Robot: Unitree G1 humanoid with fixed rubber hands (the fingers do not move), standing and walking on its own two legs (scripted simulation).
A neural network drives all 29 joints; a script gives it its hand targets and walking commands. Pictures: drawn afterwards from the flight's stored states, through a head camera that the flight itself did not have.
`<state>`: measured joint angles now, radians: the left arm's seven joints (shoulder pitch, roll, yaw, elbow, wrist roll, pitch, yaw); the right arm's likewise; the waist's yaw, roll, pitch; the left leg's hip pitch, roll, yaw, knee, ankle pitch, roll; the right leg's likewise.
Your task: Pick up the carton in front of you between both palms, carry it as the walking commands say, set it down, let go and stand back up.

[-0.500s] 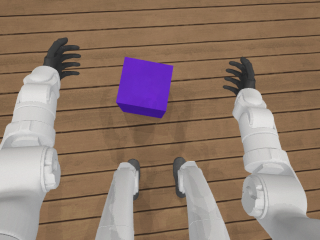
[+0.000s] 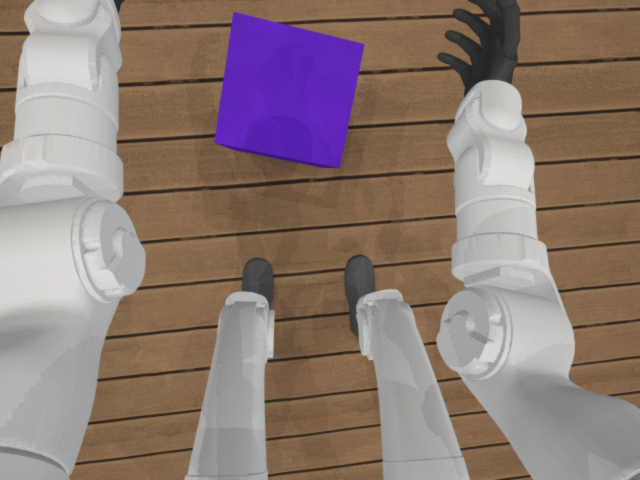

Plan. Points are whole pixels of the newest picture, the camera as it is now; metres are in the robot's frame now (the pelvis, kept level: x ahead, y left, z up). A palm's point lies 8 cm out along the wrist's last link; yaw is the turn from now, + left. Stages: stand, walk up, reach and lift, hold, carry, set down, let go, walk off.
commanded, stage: reach and lift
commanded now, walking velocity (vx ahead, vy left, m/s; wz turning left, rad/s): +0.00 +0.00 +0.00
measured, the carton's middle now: (287, 105) +0.52 +0.04 -0.53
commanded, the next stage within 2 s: none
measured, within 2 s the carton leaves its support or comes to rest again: leaves its support in 1.62 s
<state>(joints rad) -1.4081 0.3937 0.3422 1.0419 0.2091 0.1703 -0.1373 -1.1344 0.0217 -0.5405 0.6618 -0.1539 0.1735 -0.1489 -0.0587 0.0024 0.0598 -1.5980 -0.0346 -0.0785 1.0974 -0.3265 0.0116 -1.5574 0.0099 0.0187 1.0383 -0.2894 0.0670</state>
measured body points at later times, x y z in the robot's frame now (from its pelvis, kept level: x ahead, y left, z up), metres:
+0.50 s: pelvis -0.06 -0.02 -0.22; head +0.33 +0.03 +0.01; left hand +0.54 +0.22 -0.39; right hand +0.50 -0.16 -0.39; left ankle +0.05 +0.10 -0.62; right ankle +0.05 -0.16 -0.62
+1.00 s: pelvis -0.06 -0.01 -0.28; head +0.33 +0.02 -0.07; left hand +0.55 +0.19 -0.47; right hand +0.51 -0.16 -0.47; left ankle +0.04 +0.10 -0.62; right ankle +0.05 -0.16 -0.62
